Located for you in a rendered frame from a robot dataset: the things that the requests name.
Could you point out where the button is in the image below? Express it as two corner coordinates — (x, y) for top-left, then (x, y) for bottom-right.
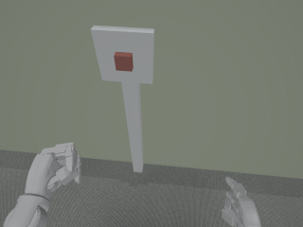
(114, 52), (134, 72)

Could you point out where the left robot forearm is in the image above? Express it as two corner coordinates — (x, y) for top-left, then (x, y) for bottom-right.
(3, 193), (51, 227)

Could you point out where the panel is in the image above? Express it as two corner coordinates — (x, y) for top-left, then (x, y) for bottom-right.
(90, 26), (154, 173)

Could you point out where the robot right hand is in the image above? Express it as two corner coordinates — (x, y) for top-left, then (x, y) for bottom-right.
(222, 176), (261, 227)

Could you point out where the robot left hand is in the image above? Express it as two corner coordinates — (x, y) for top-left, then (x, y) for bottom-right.
(25, 142), (82, 199)

